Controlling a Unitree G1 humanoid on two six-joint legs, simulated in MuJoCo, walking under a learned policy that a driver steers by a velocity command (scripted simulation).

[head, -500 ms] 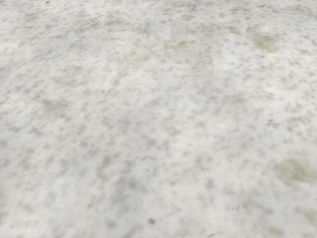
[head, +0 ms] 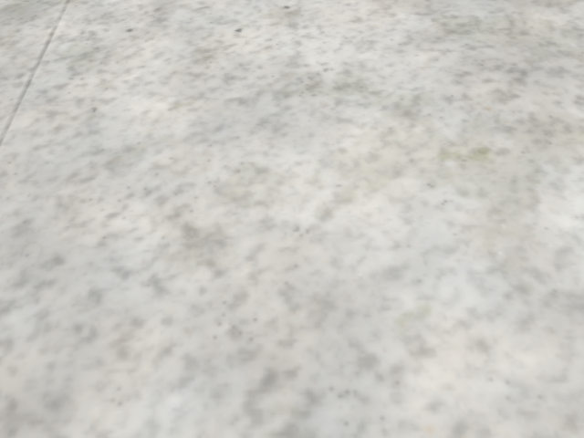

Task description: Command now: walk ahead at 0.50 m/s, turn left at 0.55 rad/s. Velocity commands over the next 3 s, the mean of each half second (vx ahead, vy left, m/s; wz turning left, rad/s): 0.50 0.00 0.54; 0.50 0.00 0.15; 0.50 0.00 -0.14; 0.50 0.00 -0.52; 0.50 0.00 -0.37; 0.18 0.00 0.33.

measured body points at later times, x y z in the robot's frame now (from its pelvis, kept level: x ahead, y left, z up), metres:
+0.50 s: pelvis +0.26 +0.09 +0.00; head +0.30 +0.11 +0.44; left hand +0.31 +0.39 -0.11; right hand +0.46 -0.14 -0.10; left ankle +0.28 +0.16 -0.74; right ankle +0.29 -0.08 -0.66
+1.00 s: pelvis +0.56 +0.11 +0.00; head +0.58 +0.11 +0.45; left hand +0.57 +0.40 -0.11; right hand +0.73 -0.12 -0.12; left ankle +0.46 +0.23 -0.66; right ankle +0.62 +0.04 -0.74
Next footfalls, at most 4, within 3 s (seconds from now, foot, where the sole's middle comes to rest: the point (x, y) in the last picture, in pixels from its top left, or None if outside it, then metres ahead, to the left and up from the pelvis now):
0.32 left None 0.32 0.17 -0.78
0.84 right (297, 370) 0.66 0.05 -0.78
1.34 left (173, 303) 0.86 0.38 -0.78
1.88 right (258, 212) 1.17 0.17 -0.78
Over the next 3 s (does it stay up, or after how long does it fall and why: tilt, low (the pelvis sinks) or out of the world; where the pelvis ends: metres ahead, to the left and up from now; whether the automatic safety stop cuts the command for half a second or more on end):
stays up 1.52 0.20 0.00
